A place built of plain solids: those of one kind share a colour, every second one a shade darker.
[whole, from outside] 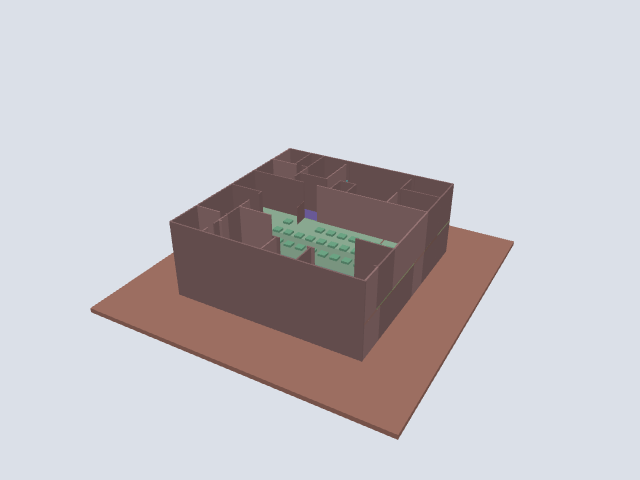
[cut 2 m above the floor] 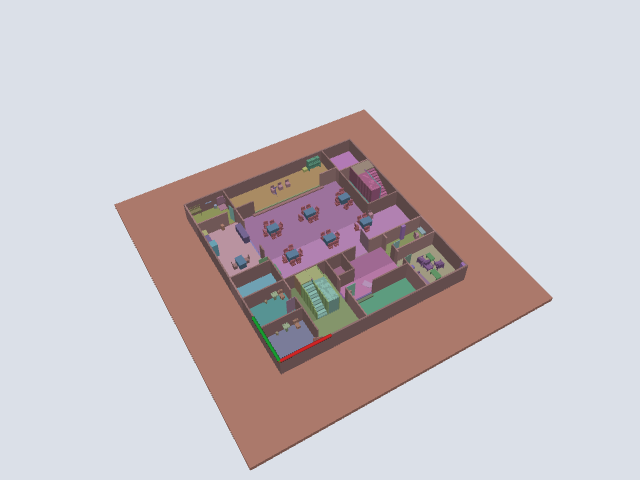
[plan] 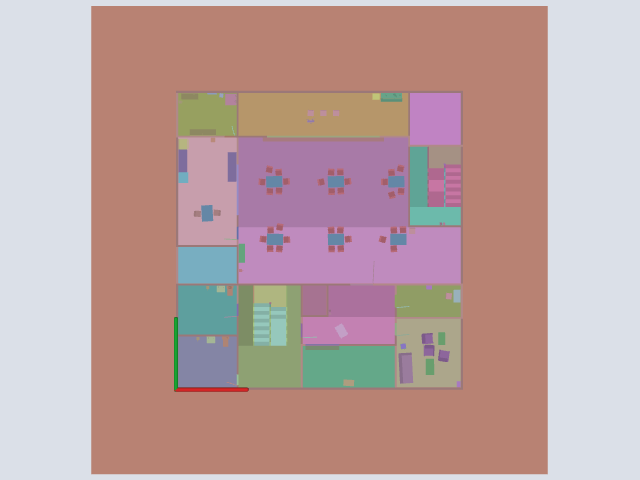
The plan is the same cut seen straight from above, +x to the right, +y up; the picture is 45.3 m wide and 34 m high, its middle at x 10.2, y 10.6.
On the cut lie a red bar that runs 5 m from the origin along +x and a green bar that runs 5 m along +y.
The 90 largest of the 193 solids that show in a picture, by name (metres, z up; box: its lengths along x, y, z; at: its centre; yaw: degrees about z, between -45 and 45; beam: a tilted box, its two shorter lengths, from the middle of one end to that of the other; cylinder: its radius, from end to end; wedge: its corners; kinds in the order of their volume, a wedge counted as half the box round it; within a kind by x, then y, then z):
{
 "under_1": {"box": [32.33, 33.18, 0.5], "at": [10.16, 10.59, -0.58]},
 "wall_1": {"box": [0.16, 3.61, 8.28], "at": [0.08, 1.97, 3.84]},
 "wall_2": {"box": [0.16, 3.48, 8.28], "at": [0.08, 5.64, 3.84]},
 "wall_3": {"box": [0.16, 7.8, 4.27], "at": [0.08, 11.41, 5.84]},
 "wall_4": {"box": [0.16, 7.62, 3.71], "at": [0.08, 14.05, 1.55]},
 "wall_5": {"box": [0.16, 3.14, 4.27], "at": [0.08, 17.01, 5.84]},
 "wall_6": {"box": [0.16, 3.03, 3.71], "at": [0.08, 19.5, 1.55]},
 "wall_7": {"box": [0.16, 2.31, 4.27], "at": [0.08, 19.86, 5.84]},
 "wall_8": {"box": [3.44, 0.13, 3.71], "at": [1.72, 17.93, 1.55]},
 "wall_9": {"box": [3.8, 0.13, 4.27], "at": [1.9, 15.38, 5.84]},
 "wall_10": {"box": [4.43, 0.13, 8.28], "at": [2.21, 3.83, 3.84]},
 "wall_11": {"box": [4.43, 0.13, 3.71], "at": [2.21, 10.18, 1.55]},
 "wall_12": {"box": [0.13, 2.7, 8.28], "at": [4.37, 2.42, 3.84]},
 "wall_13": {"box": [12.3, 0.13, 4.27], "at": [6.15, 7.45, 5.84]},
 "wall_14": {"box": [12.35, 0.13, 3.71], "at": [6.17, 7.45, 1.55]},
 "wall_15": {"box": [0.13, 2.1, 8.28], "at": [8.9, 6.33, 3.84]},
 "wall_16": {"box": [1.96, 0.13, 8.28], "at": [9.82, 5.21, 3.84]},
 "wall_17": {"box": [20.33, 0.16, 8.28], "at": [10.16, 0.08, 3.84]},
 "wall_18": {"box": [20.33, 0.16, 8.28], "at": [10.16, 21.1, 3.84]},
 "wall_19": {"box": [0.13, 2.1, 8.28], "at": [10.73, 6.33, 3.84]},
 "wall_20": {"box": [0.13, 4.43, 4.27], "at": [12.27, 3.23, 5.84]},
 "wall_21": {"box": [4.06, 0.13, 3.71], "at": [13.6, 3.17, 1.55]},
 "wall_22": {"box": [3.43, 0.13, 4.27], "at": [13.91, 5.51, 5.84]},
 "wall_23": {"box": [3.78, 0.13, 4.27], "at": [14.69, 15.38, 5.84]},
 "wall_24": {"box": [0.13, 3.56, 4.27], "at": [15.56, 1.94, 5.84]},
 "wall_25": {"box": [0.13, 5.57, 3.71], "at": [16.52, 14.43, 1.55]},
 "wall_26": {"box": [6.43, 0.13, 4.27], "at": [17.11, 7.45, 5.84]},
 "wall_27": {"box": [6.38, 0.13, 3.71], "at": [17.14, 7.45, 1.55]},
 "wall_28": {"box": [0.13, 3.56, 4.27], "at": [17.3, 1.94, 5.84]},
 "wall_29": {"box": [4.83, 0.13, 3.71], "at": [17.91, 5.08, 1.55]},
 "wall_30": {"box": [3.88, 0.13, 8.28], "at": [18.39, 11.57, 3.84]},
 "wall_31": {"box": [3.88, 0.13, 3.71], "at": [18.39, 17.27, 1.55]},
 "wall_32": {"box": [3.25, 0.13, 4.27], "at": [18.7, 3.79, 5.84]},
 "wall_33": {"box": [2.89, 0.13, 4.27], "at": [18.89, 17.27, 5.84]},
 "wall_34": {"box": [0.16, 3.56, 4.27], "at": [20.25, 1.94, 5.84]},
 "wall_35": {"box": [0.16, 4.86, 3.71], "at": [20.25, 2.59, 1.55]},
 "wall_36": {"box": [0.16, 3.53, 4.27], "at": [20.25, 5.62, 5.84]},
 "wall_37": {"box": [0.16, 4.0, 8.28], "at": [20.25, 9.51, 3.84]},
 "wall_38": {"box": [0.16, 5.57, 8.28], "at": [20.25, 14.43, 3.84]},
 "wall_39": {"box": [0.16, 3.68, 8.28], "at": [20.25, 19.18, 3.84]},
 "floor_kaikan_1": {"box": [12.02, 6.35, 0.75], "at": [10.44, 14.69, -0.38]},
 "floor_kaikan_2": {"box": [15.74, 4.0, 0.75], "at": [12.3, 9.51, -0.38]},
 "stair_main_1": {"box": [1.08, 2.74, 0.62], "at": [6.08, 4.75, 0.01]},
 "stair_main_2": {"box": [1.08, 2.47, 0.78], "at": [6.08, 4.89, 0.09]},
 "stair_main_3": {"box": [1.08, 2.19, 0.95], "at": [6.08, 5.03, 0.17]},
 "stair_main_4": {"box": [1.08, 1.92, 1.11], "at": [6.08, 5.17, 0.25]},
 "stair_main_5": {"box": [1.08, 1.64, 1.27], "at": [6.08, 5.3, 0.33]},
 "stair_main_6": {"box": [1.08, 1.37, 1.43], "at": [6.08, 5.44, 0.41]},
 "stair_main_7": {"box": [1.08, 1.1, 1.59], "at": [6.08, 5.58, 0.5]},
 "stair_main_8": {"box": [1.08, 0.82, 1.75], "at": [6.08, 5.71, 0.58]},
 "stair_main_9": {"box": [1.08, 1.92, 2.88], "at": [7.27, 4.07, 1.14]},
 "stair_main_10": {"box": [1.08, 2.19, 2.72], "at": [7.27, 4.21, 1.06]},
 "stair_main_11": {"box": [1.08, 2.47, 2.56], "at": [7.27, 4.34, 0.98]},
 "stair_main_12": {"box": [1.08, 2.74, 2.4], "at": [7.27, 4.48, 0.9]},
 "stair_escape_1": {"box": [1.08, 1.1, 3.36], "at": [18.44, 13.49, 1.38]},
 "stair_escape_2": {"box": [1.08, 1.92, 2.88], "at": [18.44, 13.9, 1.14]},
 "stair_escape_3": {"box": [1.08, 2.19, 2.72], "at": [18.44, 14.04, 1.06]},
 "stair_escape_4": {"box": [1.08, 2.74, 2.4], "at": [18.44, 14.31, 0.9]},
 "stair_escape_5": {"box": [1.08, 2.74, 0.62], "at": [19.63, 14.58, 0.01]},
 "stair_escape_6": {"box": [1.08, 2.47, 0.78], "at": [19.63, 14.72, 0.09]},
 "stair_escape_7": {"box": [1.08, 2.19, 0.95], "at": [19.63, 14.86, 0.17]},
 "stair_escape_8": {"box": [1.08, 1.92, 1.11], "at": [19.63, 14.99, 0.25]},
 "stair_escape_9": {"box": [1.08, 1.64, 1.27], "at": [19.63, 15.13, 0.33]},
 "stair_escape_10": {"box": [1.08, 1.37, 1.43], "at": [19.63, 15.27, 0.41]},
 "stair_escape_11": {"box": [1.08, 1.1, 1.59], "at": [19.63, 15.41, 0.5]},
 "stair_escape_12": {"box": [1.08, 0.82, 1.75], "at": [19.63, 15.54, 0.58]},
 "floor_dais_1": {"box": [12.02, 3.03, 1.05], "at": [10.44, 19.5, -0.23]},
 "floor_kitchen_1": {"box": [4.14, 7.62, 0.75], "at": [2.23, 14.05, -0.38]},
 "upper_floor_outer_hall_1": {"box": [16.29, 3.8, 0.16], "at": [8.3, 13.41, 3.63]},
 "upper_floor_outer_hall_2": {"box": [20.01, 4.0, 0.16], "at": [10.16, 9.51, 3.63]},
 "floor_lobby_1": {"box": [6.53, 1.92, 0.75], "at": [12.23, 4.19, -0.38]},
 "floor_lobby_2": {"box": [4.7, 2.23, 0.75], "at": [13.15, 6.26, -0.38]},
 "floor_stair_hall_1": {"box": [1.11, 4.27, 0.75], "at": [4.99, 5.25, -0.38]},
 "floor_stair_hall_2": {"box": [4.41, 2.95, 0.75], "at": [6.63, 1.64, -0.38]},
 "floor_stair_hall_3": {"box": [1.03, 4.27, 0.75], "at": [8.32, 5.25, -0.38]},
 "floor_waiting_room_1": {"box": [4.54, 4.86, 0.75], "at": [17.9, 2.59, -0.38]},
 "floor_table_store_1": {"box": [3.59, 3.68, 1.05], "at": [18.38, 19.18, -0.23]},
 "floor_wc_men_1": {"box": [4.14, 3.61, 0.75], "at": [2.23, 1.97, -0.38]},
 "floor_wc_women_1": {"box": [4.14, 3.48, 0.75], "at": [2.23, 5.64, -0.38]},
 "floor_genkan_1": {"box": [6.53, 2.94, 0.5], "at": [12.23, 1.63, -0.5]},
 "floor_washup_1": {"box": [4.14, 3.03, 0.75], "at": [2.23, 19.5, -0.38]},
 "floor_dry_store_1": {"box": [4.14, 2.6, 0.75], "at": [2.23, 8.81, -0.38]},
 "floor_escape_hall_1": {"box": [1.32, 4.27, 0.75], "at": [17.24, 15.07, -0.38]},
 "floor_escape_hall_2": {"box": [3.59, 1.3, 0.75], "at": [18.38, 12.29, -0.38]},
 "floor_temple_office_1": {"box": [4.54, 2.23, 0.75], "at": [17.9, 6.26, -0.38]},
 "stair_escape_landing_1": {"box": [1.08, 1.53, 2.24], "at": [18.44, 16.45, 0.82]},
 "stair_escape_landing_2": {"box": [1.19, 1.26, 2.24], "at": [19.58, 16.58, 0.82]},
 "stair_main_landing_1": {"box": [1.19, 1.26, 2.24], "at": [6.13, 6.75, 0.82]},
 "stair_main_landing_2": {"box": [1.08, 1.53, 2.24], "at": [7.27, 6.62, 0.82]},
 "floor_lift_1": {"box": [1.7, 2.1, 0.75], "at": [9.82, 6.33, -0.38]}
}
